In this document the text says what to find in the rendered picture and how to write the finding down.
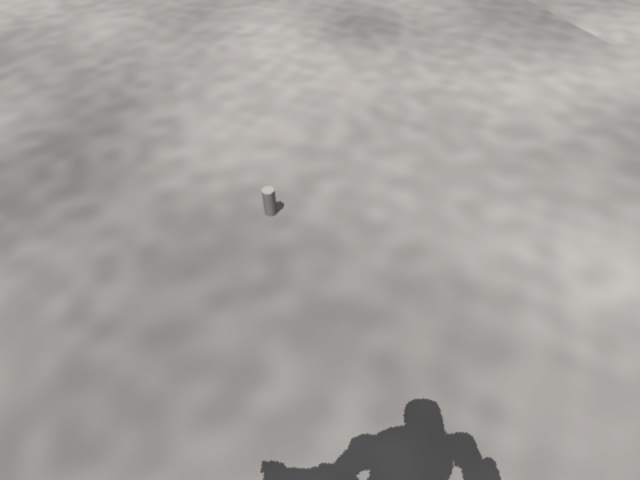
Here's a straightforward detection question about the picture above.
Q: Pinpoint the can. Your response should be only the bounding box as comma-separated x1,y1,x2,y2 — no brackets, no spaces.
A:
262,186,277,216

